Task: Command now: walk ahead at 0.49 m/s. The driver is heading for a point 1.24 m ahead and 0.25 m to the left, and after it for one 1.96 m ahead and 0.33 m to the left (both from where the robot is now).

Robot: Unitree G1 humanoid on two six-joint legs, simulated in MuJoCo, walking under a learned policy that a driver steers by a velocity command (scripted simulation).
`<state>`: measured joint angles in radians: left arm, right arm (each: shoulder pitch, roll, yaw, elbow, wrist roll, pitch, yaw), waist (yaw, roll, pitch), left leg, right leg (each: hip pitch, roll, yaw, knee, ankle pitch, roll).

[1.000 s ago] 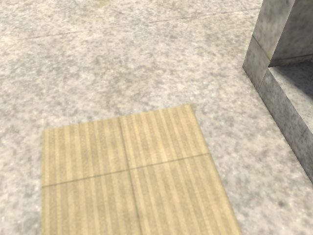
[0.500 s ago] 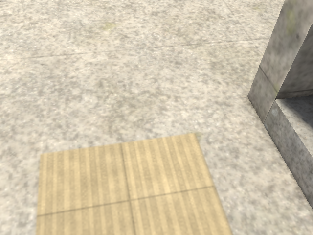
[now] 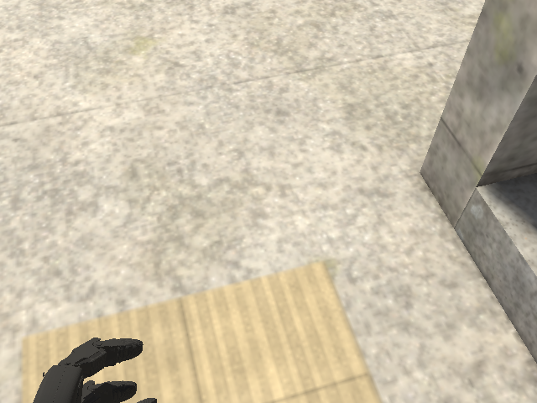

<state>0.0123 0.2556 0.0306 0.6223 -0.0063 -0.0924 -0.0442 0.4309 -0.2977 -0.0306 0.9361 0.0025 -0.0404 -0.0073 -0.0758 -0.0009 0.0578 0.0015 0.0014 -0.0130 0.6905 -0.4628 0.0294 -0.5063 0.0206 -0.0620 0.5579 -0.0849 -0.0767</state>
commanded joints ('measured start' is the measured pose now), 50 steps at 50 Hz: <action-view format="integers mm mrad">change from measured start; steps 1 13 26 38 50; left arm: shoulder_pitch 372 250 464 234 87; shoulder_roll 179 168 64 82 98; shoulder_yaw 65 57 12 23 35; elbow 45 128 188 171 179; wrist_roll -3 0 3 11 12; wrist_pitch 8 -18 12 68 88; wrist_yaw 18 31 47 68 63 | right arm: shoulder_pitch -9 -299 -9 -279 -212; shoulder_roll -154 -49 -249 -114 -69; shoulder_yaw -25 -8 -81 -34 -8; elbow -110 -204 -168 -130 -31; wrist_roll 31 -2 -12 -20 -15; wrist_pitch -59 -38 -47 -41 17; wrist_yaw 17 14 35 16 -4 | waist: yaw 193 95 -7 95 53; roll -161 -42 297 94 -81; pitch -368 7 -462 -163 -105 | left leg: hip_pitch -697 -609 373 -208 -250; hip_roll -4 137 412 186 24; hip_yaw -138 -22 -681 -13 20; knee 687 55 -328 -429 -305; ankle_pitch -63 509 476 980 231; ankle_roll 17 -57 319 190 -4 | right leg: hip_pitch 875 299 -85 144 350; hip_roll -392 -174 62 -100 -130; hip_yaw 721 126 115 96 173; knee -244 -461 673 173 -119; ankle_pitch -253 103 -502 -39 159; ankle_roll -238 -150 79 125 11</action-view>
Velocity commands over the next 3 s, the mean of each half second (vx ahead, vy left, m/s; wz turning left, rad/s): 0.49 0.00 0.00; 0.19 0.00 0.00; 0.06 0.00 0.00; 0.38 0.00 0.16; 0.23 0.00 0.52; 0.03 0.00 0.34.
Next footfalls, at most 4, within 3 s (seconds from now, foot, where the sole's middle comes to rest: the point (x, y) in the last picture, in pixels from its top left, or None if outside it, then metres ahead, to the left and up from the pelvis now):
0.48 left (202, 397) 0.46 0.15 -0.75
0.90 right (297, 353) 0.55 -0.09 -0.75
2.12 left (198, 240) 0.89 0.16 -0.75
2.66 right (252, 197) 1.04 0.00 -0.75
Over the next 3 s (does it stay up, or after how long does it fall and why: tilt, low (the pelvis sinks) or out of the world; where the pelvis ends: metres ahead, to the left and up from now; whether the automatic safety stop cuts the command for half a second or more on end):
stays up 0.91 0.07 0.02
